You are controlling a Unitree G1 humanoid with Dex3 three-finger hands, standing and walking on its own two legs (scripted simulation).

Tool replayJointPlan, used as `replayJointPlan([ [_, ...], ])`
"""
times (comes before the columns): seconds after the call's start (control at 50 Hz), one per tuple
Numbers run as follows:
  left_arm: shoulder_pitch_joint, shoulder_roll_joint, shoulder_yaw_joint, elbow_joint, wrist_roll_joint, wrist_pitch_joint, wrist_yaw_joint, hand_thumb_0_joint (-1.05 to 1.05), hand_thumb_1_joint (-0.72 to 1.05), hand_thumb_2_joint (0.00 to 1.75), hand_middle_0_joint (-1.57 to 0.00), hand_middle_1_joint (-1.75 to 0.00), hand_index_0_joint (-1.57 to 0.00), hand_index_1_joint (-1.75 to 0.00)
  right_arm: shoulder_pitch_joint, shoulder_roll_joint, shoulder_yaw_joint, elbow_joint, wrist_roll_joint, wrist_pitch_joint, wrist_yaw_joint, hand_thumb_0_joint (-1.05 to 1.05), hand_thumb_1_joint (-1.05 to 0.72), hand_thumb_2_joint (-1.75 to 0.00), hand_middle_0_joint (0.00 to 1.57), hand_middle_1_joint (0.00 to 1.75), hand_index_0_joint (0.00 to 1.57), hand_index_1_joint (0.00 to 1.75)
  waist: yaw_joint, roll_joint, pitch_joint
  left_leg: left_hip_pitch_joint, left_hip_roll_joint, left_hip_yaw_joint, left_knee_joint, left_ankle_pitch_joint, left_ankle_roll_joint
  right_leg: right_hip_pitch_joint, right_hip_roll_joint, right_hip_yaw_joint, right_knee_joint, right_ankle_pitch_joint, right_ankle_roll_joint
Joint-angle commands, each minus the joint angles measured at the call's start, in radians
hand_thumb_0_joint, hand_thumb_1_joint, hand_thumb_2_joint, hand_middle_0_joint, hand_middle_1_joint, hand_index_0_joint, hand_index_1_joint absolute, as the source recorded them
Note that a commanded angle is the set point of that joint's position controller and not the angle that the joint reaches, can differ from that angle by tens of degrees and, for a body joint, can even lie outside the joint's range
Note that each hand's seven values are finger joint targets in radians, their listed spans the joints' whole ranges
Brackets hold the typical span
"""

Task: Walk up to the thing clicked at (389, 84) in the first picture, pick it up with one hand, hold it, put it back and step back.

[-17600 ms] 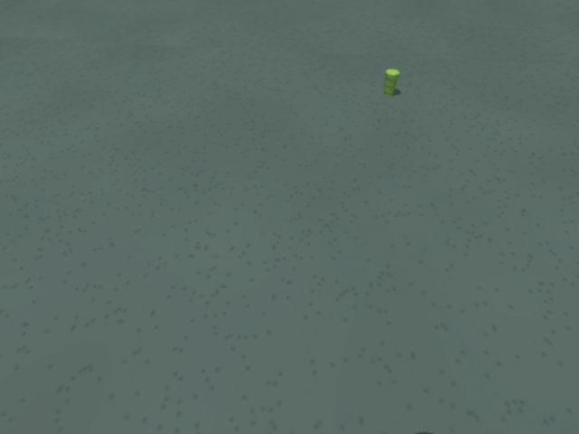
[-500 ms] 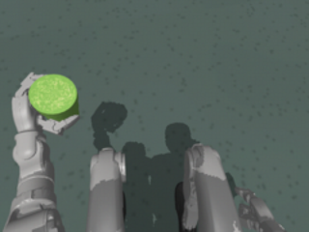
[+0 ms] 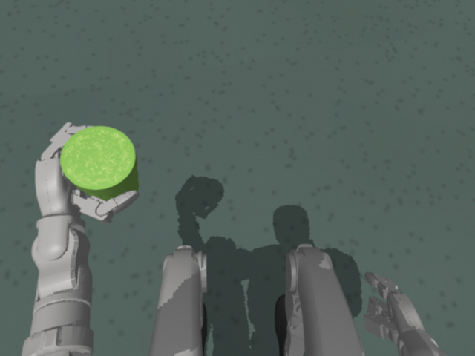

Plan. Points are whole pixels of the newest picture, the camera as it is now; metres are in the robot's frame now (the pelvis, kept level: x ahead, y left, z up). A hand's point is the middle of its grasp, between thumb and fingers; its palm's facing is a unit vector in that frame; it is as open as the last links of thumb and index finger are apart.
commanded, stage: lift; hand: left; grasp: from the side
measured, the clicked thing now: (110, 176) +0.39 +0.23 +0.00
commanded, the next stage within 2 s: hold in 1.52 s
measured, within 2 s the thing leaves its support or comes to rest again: neither
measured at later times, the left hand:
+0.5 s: hand (50, 105) +0.39 +0.21 +0.19, palm faces +0.19 -0.98 -0.03, open 11.1 cm
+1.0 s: hand (18, 35) +0.39 +0.19 +0.26, palm faces +0.18 -0.98 -0.02, open 11.1 cm
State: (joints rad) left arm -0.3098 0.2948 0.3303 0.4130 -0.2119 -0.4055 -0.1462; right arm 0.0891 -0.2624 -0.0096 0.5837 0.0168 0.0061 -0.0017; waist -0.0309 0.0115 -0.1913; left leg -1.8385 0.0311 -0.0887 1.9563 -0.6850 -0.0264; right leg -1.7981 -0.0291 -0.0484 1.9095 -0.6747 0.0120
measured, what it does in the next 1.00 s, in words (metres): rises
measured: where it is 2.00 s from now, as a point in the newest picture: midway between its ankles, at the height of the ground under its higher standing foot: (241, 353)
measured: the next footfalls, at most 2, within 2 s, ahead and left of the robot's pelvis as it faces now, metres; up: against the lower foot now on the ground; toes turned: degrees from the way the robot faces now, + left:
none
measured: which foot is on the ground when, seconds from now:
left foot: down 0.00-1.00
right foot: down 0.00-1.00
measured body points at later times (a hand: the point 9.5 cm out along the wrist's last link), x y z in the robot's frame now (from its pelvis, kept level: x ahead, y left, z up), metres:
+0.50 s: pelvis +0.04 +0.00 +0.15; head +0.15 +0.03 +0.58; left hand +0.37 +0.26 +0.19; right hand +0.21 -0.24 +0.05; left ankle +0.07 +0.13 -0.44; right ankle +0.08 -0.13 -0.44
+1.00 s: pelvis +0.06 +0.00 +0.21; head +0.14 +0.01 +0.66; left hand +0.38 +0.25 +0.27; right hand +0.21 -0.23 +0.11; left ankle +0.07 +0.13 -0.44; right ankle +0.08 -0.13 -0.44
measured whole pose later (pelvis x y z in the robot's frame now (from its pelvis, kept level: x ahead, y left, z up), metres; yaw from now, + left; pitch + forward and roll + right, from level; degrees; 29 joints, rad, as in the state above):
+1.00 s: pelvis +0.06 +0.00 +0.21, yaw +2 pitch +15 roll -2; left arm -0.10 0.19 0.16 0.29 -0.16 -0.30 -0.01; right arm 0.22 -0.21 0.00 0.61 0.01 -0.04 -0.04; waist -0.02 0.02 -0.10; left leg -0.87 0.04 -0.04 1.13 -0.52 -0.02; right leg -0.84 -0.02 -0.05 1.08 -0.50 0.01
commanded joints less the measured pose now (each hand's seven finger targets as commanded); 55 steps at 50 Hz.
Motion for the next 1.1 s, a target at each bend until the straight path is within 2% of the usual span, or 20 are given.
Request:
replayJointPlan([
  [0.0,-0.144,0.169,0.015,-0.330,-0.002,-0.018,0.043,0.00,0.00,1.19,-1.20,-1.36,-1.23,-1.35,0.074,-0.165,-0.076,-0.108,0.015,-0.031,-0.021,0.00,-0.90,-0.90,0.20,0.30,0.20,0.30,0.003,0.089,-0.591,0.522,-0.017,0.031,-0.347,0.153,0.045,0.416,0.029,0.012,-0.335,0.180,-0.042],
  [0.06,-0.067,0.122,-0.021,-0.380,-0.006,0.020,0.071,0.00,-0.01,1.20,-1.21,-1.38,-1.24,-1.36,0.075,-0.156,-0.074,-0.115,0.023,-0.034,-0.026,0.00,-0.91,-0.90,0.20,0.30,0.20,0.30,-0.003,0.081,-0.553,0.593,-0.014,0.015,-0.415,0.189,0.040,0.469,0.028,0.002,-0.379,0.215,-0.041],
  [0.1,-0.051,0.144,-0.007,-0.417,-0.001,0.041,0.092,0.00,-0.03,1.19,-1.20,-1.36,-1.23,-1.35,0.077,-0.152,-0.072,-0.115,0.027,-0.033,-0.032,0.00,-0.91,-0.90,0.20,0.30,0.20,0.30,0.005,0.092,-0.544,0.656,-0.011,0.008,-0.456,0.223,0.038,0.504,0.029,0.002,-0.411,0.239,-0.040],
  [0.14,-0.031,0.118,-0.033,-0.445,0.006,0.058,0.112,0.00,-0.03,1.18,-1.19,-1.35,-1.23,-1.34,0.082,-0.136,-0.065,-0.121,0.026,-0.034,-0.036,0.00,-0.91,-0.90,0.20,0.30,0.20,0.30,-0.010,0.069,-0.524,0.686,-0.011,0.005,-0.496,0.239,0.040,0.561,0.030,0.000,-0.455,0.259,-0.036],
  [0.16,-0.052,0.144,-0.013,-0.486,0.009,0.059,0.125,0.00,-0.05,1.18,-1.19,-1.35,-1.22,-1.34,0.083,-0.139,-0.069,-0.121,0.029,-0.035,-0.039,0.00,-0.91,-0.90,0.20,0.30,0.20,0.30,0.004,0.073,-0.513,0.712,-0.010,0.006,-0.521,0.229,0.039,0.579,0.030,0.003,-0.478,0.250,-0.036],
  [0.18,-0.021,0.126,-0.035,-0.480,0.017,0.067,0.133,0.00,-0.05,1.18,-1.19,-1.36,-1.22,-1.35,0.079,-0.136,-0.073,-0.132,0.027,-0.037,-0.042,0.00,-0.91,-0.90,0.20,0.30,0.20,0.30,-0.006,0.068,-0.500,0.725,-0.011,0.009,-0.538,0.242,0.039,0.606,0.033,0.002,-0.498,0.263,-0.035],
  [0.26,0.026,0.084,-0.063,-0.387,0.010,0.078,0.135,0.00,-0.03,1.18,-1.19,-1.35,-1.23,-1.34,0.099,-0.109,-0.051,-0.101,0.026,-0.051,-0.049,0.00,-0.90,-0.90,0.20,0.30,0.20,0.30,-0.028,0.036,-0.412,0.759,-0.016,0.020,-0.591,0.276,0.046,0.693,0.038,0.006,-0.576,0.309,-0.031],
  [0.3,0.012,0.111,-0.048,-0.409,0.019,0.075,0.136,0.00,-0.06,1.19,-1.22,-1.37,-1.25,-1.36,0.098,-0.110,-0.057,-0.105,0.024,-0.056,-0.050,0.00,-0.91,-0.90,0.20,0.30,0.20,0.30,-0.014,0.037,-0.408,0.791,-0.016,0.030,-0.620,0.295,0.047,0.757,0.037,0.013,-0.618,0.329,-0.029],
  [0.32,-0.018,0.098,-0.074,-0.416,0.024,0.073,0.133,0.00,-0.05,1.20,-1.21,-1.37,-1.24,-1.36,0.108,-0.119,-0.062,-0.104,0.023,-0.059,-0.050,0.00,-0.91,-0.90,0.20,0.30,0.20,0.30,-0.030,0.043,-0.403,0.822,-0.015,0.028,-0.637,0.308,0.046,0.765,0.035,0.011,-0.630,0.344,-0.030],
  [0.38,0.007,0.064,-0.105,-0.404,0.024,0.072,0.124,0.00,-0.03,1.19,-1.21,-1.36,-1.24,-1.35,0.123,-0.117,-0.061,-0.100,0.018,-0.066,-0.046,0.00,-0.90,-0.90,0.20,0.30,0.20,0.30,-0.018,0.076,-0.377,0.918,-0.010,0.024,-0.695,0.377,0.035,0.793,0.037,0.002,-0.667,0.385,-0.034],
  [0.4,0.006,0.085,-0.080,-0.384,0.022,0.071,0.124,0.00,0.00,1.19,-1.21,-1.35,-1.24,-1.35,0.120,-0.124,-0.063,-0.096,0.020,-0.069,-0.046,0.00,-0.90,-0.90,0.20,0.30,0.20,0.30,-0.010,0.076,-0.372,0.944,-0.008,0.021,-0.710,0.388,0.032,0.803,0.037,0.001,-0.680,0.389,-0.034],
  [0.6,-0.009,0.057,-0.099,-0.383,0.035,0.041,0.135,0.00,-0.04,1.18,-1.22,-1.35,-1.24,-1.35,0.108,-0.109,-0.057,-0.114,0.011,-0.082,-0.037,0.00,-0.91,-0.90,0.20,0.30,0.20,0.30,0.003,0.067,-0.274,1.034,-0.011,0.036,-0.869,0.308,0.030,0.932,0.035,0.003,-0.829,0.333,-0.032],
  [0.62,-0.001,0.041,-0.117,-0.357,0.039,0.040,0.132,0.00,-0.03,1.16,-1.22,-1.33,-1.24,-1.33,0.122,-0.107,-0.058,-0.103,0.009,-0.080,-0.038,0.00,-0.91,-0.90,0.20,0.30,0.20,0.30,-0.012,0.065,-0.276,1.059,-0.007,0.029,-0.879,0.327,0.028,0.933,0.036,-0.001,-0.834,0.351,-0.031],
  [0.72,0.003,0.046,-0.116,-0.373,0.040,0.032,0.135,0.00,0.02,1.17,-1.23,-1.34,-1.25,-1.34,0.122,-0.104,-0.055,-0.114,0.006,-0.086,-0.042,0.00,-0.91,-0.90,0.20,0.30,0.20,0.30,-0.008,0.034,-0.278,1.093,-0.016,0.049,-0.921,0.341,0.035,1.036,0.036,0.006,-0.899,0.381,-0.025],
  [0.74,0.002,0.030,-0.137,-0.387,0.039,0.030,0.133,0.00,0.02,1.17,-1.23,-1.34,-1.25,-1.34,0.130,-0.100,-0.053,-0.105,0.003,-0.087,-0.041,0.00,-0.91,-0.90,0.20,0.30,0.20,0.30,-0.011,0.030,-0.278,1.102,-0.016,0.046,-0.928,0.358,0.033,1.048,0.038,0.001,-0.906,0.396,-0.023],
  [0.78,-0.010,0.051,-0.110,-0.395,0.036,0.027,0.138,0.00,0.01,1.19,-1.24,-1.36,-1.26,-1.36,0.133,-0.104,-0.054,-0.104,0.003,-0.089,-0.042,0.00,-0.91,-0.90,0.20,0.30,0.20,0.30,-0.002,0.033,-0.292,1.143,-0.014,0.046,-0.941,0.401,0.031,1.078,0.039,0.001,-0.913,0.433,-0.025],
  [0.82,-0.019,0.032,-0.137,-0.397,0.041,0.025,0.139,0.00,-0.01,1.20,-1.24,-1.36,-1.26,-1.37,0.135,-0.099,-0.051,-0.100,0.001,-0.085,-0.043,0.00,-0.91,-0.90,0.20,0.30,0.20,0.30,-0.009,0.049,-0.281,1.181,-0.013,0.050,-0.953,0.435,0.029,1.084,0.040,0.002,-0.927,0.463,-0.025],
  [0.92,0.022,0.014,-0.130,-0.308,0.042,0.031,0.140,0.00,0.02,1.22,-1.25,-1.37,-1.27,-1.38,0.142,-0.093,-0.052,-0.082,-0.003,-0.083,-0.043,0.00,-0.91,-0.90,0.20,0.30,0.20,0.30,-0.011,0.006,-0.205,1.168,-0.014,0.056,-0.998,0.412,0.033,1.130,0.041,0.002,-0.978,0.449,-0.021],
  [1.02,0.006,0.011,-0.134,-0.335,0.039,0.035,0.135,0.00,0.00,1.19,-1.22,-1.35,-1.24,-1.35,0.141,-0.093,-0.051,-0.091,-0.003,-0.080,-0.041,0.00,-0.91,-0.90,0.20,0.30,0.20,0.30,-0.001,0.004,-0.225,1.219,-0.015,0.065,-1.020,0.494,0.033,1.205,0.040,0.007,-1.006,0.535,-0.019],
  [1.08,-0.010,0.015,-0.132,-0.320,0.048,0.029,0.140,0.00,0.01,1.19,-1.21,-1.34,-1.22,-1.34,0.133,-0.085,-0.049,-0.094,-0.006,-0.076,-0.040,0.00,-0.91,-0.90,0.20,0.30,0.20,0.30,-0.004,0.003,-0.195,1.232,-0.015,0.069,-1.042,0.474,0.033,1.210,0.041,0.008,-1.027,0.515,-0.018],
])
